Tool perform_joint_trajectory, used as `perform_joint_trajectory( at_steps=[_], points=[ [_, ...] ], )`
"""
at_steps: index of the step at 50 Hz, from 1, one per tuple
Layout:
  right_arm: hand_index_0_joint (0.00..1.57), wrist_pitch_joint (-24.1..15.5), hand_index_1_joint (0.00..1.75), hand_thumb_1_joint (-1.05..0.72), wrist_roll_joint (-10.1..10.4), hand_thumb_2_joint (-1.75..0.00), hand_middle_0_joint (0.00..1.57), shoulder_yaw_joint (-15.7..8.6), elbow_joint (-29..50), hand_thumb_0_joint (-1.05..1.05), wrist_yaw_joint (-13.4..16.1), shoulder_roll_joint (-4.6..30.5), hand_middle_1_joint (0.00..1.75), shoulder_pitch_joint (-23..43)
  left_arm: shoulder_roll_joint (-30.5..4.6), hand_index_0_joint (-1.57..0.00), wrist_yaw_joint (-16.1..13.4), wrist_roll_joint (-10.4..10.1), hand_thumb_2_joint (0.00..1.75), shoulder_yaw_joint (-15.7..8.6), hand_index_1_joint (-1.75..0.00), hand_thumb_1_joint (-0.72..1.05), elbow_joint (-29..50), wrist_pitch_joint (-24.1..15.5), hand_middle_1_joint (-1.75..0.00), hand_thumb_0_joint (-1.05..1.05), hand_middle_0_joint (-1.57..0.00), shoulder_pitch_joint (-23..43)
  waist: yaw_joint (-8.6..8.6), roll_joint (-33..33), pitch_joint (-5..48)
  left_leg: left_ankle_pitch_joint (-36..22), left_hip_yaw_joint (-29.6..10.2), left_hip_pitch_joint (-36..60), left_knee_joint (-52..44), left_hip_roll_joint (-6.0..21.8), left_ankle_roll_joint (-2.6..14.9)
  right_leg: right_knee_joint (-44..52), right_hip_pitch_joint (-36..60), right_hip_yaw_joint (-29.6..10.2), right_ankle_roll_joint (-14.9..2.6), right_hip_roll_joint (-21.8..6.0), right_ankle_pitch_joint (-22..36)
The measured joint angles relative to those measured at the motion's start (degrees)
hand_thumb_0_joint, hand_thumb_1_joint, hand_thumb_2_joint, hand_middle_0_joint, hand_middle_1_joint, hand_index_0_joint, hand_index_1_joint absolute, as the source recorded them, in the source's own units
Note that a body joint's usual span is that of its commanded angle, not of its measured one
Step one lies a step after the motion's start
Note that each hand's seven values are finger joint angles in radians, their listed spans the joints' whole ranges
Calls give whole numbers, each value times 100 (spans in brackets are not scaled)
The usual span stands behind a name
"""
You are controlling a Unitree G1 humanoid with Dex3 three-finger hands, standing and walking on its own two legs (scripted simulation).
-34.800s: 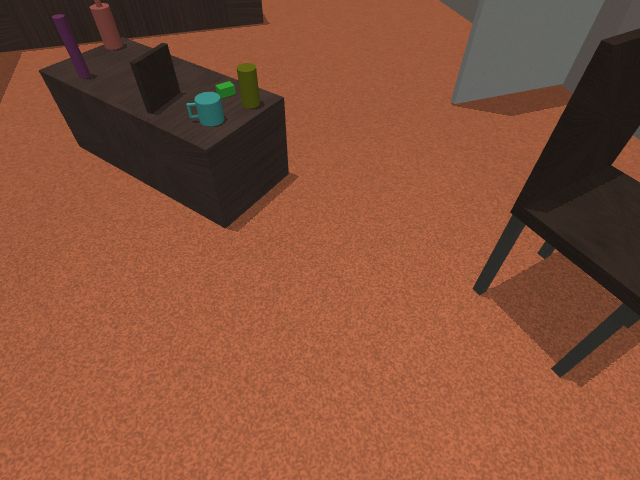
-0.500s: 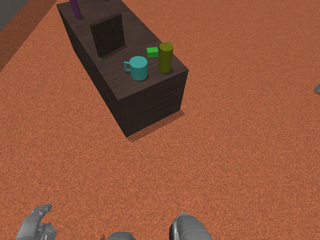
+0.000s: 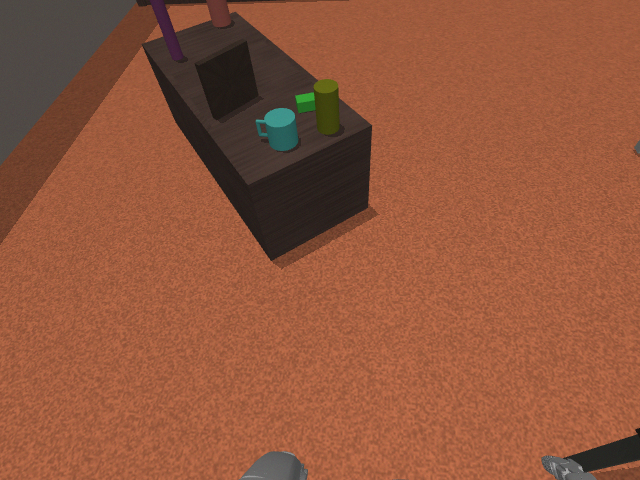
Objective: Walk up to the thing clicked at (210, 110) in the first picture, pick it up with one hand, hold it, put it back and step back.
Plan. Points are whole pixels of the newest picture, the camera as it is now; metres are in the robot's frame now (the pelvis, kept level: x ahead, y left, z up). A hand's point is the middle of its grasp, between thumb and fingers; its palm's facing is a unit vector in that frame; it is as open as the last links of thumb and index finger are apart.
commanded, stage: step back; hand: left
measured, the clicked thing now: (276, 129) +1.10 +0.18 -0.31
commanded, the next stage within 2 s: stand in 1.02 s
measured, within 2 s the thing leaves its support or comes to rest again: neither
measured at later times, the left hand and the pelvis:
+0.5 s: hand out of the picture -0.02 +0.27 -0.15, palm faces +0.07 -0.92 -0.39, open 7.4 cm; pelvis -0.03 +0.00 +0.00, yaw +3 degrees
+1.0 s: hand out of the picture +0.07 +0.31 -0.15, palm faces +0.03 -0.93 -0.38, open 7.4 cm; pelvis +0.00 +0.04 +0.00, yaw +1 degrees
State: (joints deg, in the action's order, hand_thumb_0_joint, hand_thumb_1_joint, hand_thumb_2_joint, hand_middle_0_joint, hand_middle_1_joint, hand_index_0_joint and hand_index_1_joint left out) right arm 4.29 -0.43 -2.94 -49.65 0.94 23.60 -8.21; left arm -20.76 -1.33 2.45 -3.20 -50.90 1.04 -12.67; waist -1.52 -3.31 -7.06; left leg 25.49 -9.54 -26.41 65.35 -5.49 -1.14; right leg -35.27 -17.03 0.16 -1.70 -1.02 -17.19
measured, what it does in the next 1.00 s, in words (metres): steps on the spot: left foot, then left foot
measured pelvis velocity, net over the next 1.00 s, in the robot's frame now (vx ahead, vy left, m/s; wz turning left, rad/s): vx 0.00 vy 0.04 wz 0.02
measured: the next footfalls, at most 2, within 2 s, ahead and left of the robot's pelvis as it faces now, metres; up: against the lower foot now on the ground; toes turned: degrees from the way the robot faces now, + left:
left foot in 0.14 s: -0.02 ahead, +0.15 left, +0.00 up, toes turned +2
left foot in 0.74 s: +0.06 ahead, +0.17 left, +0.00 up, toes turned +4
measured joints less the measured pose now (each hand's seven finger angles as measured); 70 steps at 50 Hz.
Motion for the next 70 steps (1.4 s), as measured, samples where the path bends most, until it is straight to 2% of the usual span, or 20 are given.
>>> perform_joint_trajectory(
  at_steps=[4, 6, 9, 11, 13, 19, 20, 21, 23, 26, 29, 34, 36, 37, 39, 43, 44, 48, 59, 70],
  points=[
    [20, -12, 30, -91, -86, -90, 20, -33, -303, 1, -49, 1, 30, -266, -79, -21, 26, 37, 90, -57, -30, 90, 144, -100, -30, 1, -21, 118, 33, -96, 28, 331, 318, 725, -1356, 341, -64, -157, -164, 300, -16, -62, 31],
    [20, -47, 30, -91, -116, -90, 20, -35, -459, 1, -104, -53, 30, -360, -151, -21, 55, 24, 90, -72, -30, 90, 158, -103, -30, 1, -21, 158, 44, -29, 66, 445, 538, 1160, -2327, 471, 12, -288, -236, 418, 9, -145, 7],
    [20, -166, 30, -91, -178, -90, 20, -62, -657, 1, -172, -267, 30, -397, -296, -21, 59, -5, 90, -98, -30, 90, 36, -23, -30, 1, -21, 142, -49, 432, 33, -525, 826, 1581, -3144, 265, 95, -613, -317, 177, 40, -378, -271],
    [20, -231, 30, -91, -204, -90, 20, -35, -658, 1, -211, -299, 30, -522, -250, -20, 66, -55, 90, -84, -30, 91, -168, 31, -30, 1, -21, -8, 43, 427, 265, -510, 815, 1542, -3154, 315, 206, -971, -458, 54, 67, -200, -879],
    [20, -273, 30, -91, -217, -90, 21, -7, -683, 1, -222, -318, 30, -591, -235, -20, 133, -96, 90, -61, -30, 91, -348, 48, -30, 1, -21, -89, 171, 370, 390, -560, 727, 1562, -3245, 423, 285, -1249, -480, 23, 72, -32, -1016],
    [20, -356, 30, -90, -221, -90, 21, 11, -645, 1, -242, -351, 30, -456, -226, -20, 245, -129, 90, -64, -30, 91, -577, -87, -30, 1, -21, -254, 150, 501, 440, -641, 860, 1592, -3361, 512, 111, -378, -33, 64, 103, -13, -649],
    [21, -336, 30, -90, -210, -90, 21, 2, -630, 1, -245, -315, 30, -407, -181, -20, 233, -121, 90, -64, -30, 91, -623, -120, -30, 1, -21, -255, 134, 439, 418, -563, 873, 1554, -3238, 571, 87, -80, 103, 99, 74, 43, -339],
    [20, -306, 30, -90, -190, -90, 21, -14, -623, 1, -233, -256, 30, -355, -100, -20, 211, -103, 90, -56, -30, 91, -670, -162, -30, 1, -21, -234, 138, 281, 358, -452, 821, 1518, -3056, 687, 88, 95, 211, 172, 36, 155, 48],
    [20, -247, 30, -90, -148, -90, 21, -35, -610, 1, -181, -182, 30, -327, 41, -20, 178, -37, 90, -30, -30, 91, -682, -267, -30, 1, -21, -237, 132, 23, 345, -23, 563, 1298, -2515, 748, 198, 179, 294, 322, -33, 322, 107],
    [20, -249, 30, -91, -126, -90, 20, -35, -629, 1, -157, -194, 30, -275, 97, -21, 168, -17, 90, -6, -30, 91, -636, -327, -30, 1, -21, -236, -27, 113, 339, 358, 537, 861, -1700, 477, 199, 187, 287, 238, -124, 216, 27],
    [20, -311, 30, -91, -101, -90, 20, -55, -610, 1, -172, -114, 30, -204, 158, -21, 139, -47, 90, 27, -30, 90, -603, -390, -30, 1, -21, -195, -52, 58, 232, 169, 497, 573, -1516, 492, 174, 383, 406, 250, -47, 141, 98],
    [20, -323, 30, -91, -95, -90, 20, -61, -629, 1, -155, -74, 30, -78, 93, -21, 105, -82, 90, 67, -30, 90, -562, -398, -30, 1, -21, -121, -56, 45, 138, -143, 673, 603, -2281, 717, 105, 265, 422, 227, 67, 17, -45],
    [20, -344, 30, -91, -85, -90, 20, -54, -655, 1, -139, -103, 30, -16, 29, -21, 86, -126, 90, 84, -30, 90, -536, -346, -30, 1, -21, -56, -25, 79, 107, -599, 811, 797, -2848, 760, 116, 60, 368, 226, 135, -41, -186],
    [20, -365, 30, -91, -85, -90, 20, -56, -674, 1, -129, -127, 30, 15, -7, -21, 78, -146, 90, 91, -30, 90, -522, -313, -30, 1, -21, -11, -4, 105, 89, -1058, 848, 898, -3107, 747, 89, -84, 328, 223, 176, -74, -278],
    [20, -389, 30, -91, -104, -90, 20, -43, -742, 1, -98, -269, 30, 113, -98, -21, 54, -182, 90, 83, -30, 90, -518, -230, -30, 1, -21, 126, -39, 333, 6, -1146, 996, 982, -3129, 622, 22, -338, 259, 72, 226, -217, -389],
    [20, -361, 30, -91, -90, -90, 20, 79, -814, 1, -135, -448, 30, 235, -176, -20, 43, -228, 90, 120, -30, 91, -571, -142, -30, 1, -21, 285, -34, 387, 132, -914, 1079, 941, -2967, 737, 57, -294, 296, -8, 78, -70, -584],
    [20, -348, 30, -91, -93, -90, 20, 107, -832, 1, -140, -491, 30, 275, -205, -20, 52, -221, 90, 121, -30, 91, -600, -148, -30, 1, -21, 306, -39, 423, 172, -887, 1118, 940, -2954, 756, 50, -143, 363, -19, 68, -55, -423],
    [20, -348, 30, -91, -59, -90, 21, 160, -892, 1, -131, -534, 30, 450, -157, -20, 77, -206, 90, 128, -30, 91, -734, -203, -30, 1, -21, 411, 29, 324, 200, -869, 1096, 978, -2974, 876, 18, 177, 527, -1, 259, 57, -231],
    [20, -502, 30, -91, 25, -90, 21, 189, -1236, 1, -157, -410, 30, 570, 52, -20, 143, -230, 90, 341, -30, 91, -1129, -221, -30, 1, -21, 671, 126, 289, 269, -1328, 1145, 1501, -3910, 755, 39, 998, 996, -11, 316, -51, 159],
    [20, -487, 30, -91, 10, -90, 20, 181, -1519, 1, -174, -361, 30, 403, 84, -20, 176, -202, 90, 355, -30, 91, -1379, -214, -30, 1, -21, 764, 222, 313, 351, -1674, 1114, 1750, -4482, 762, -7, 1506, 1224, 33, 286, -30, 460]
  ],
)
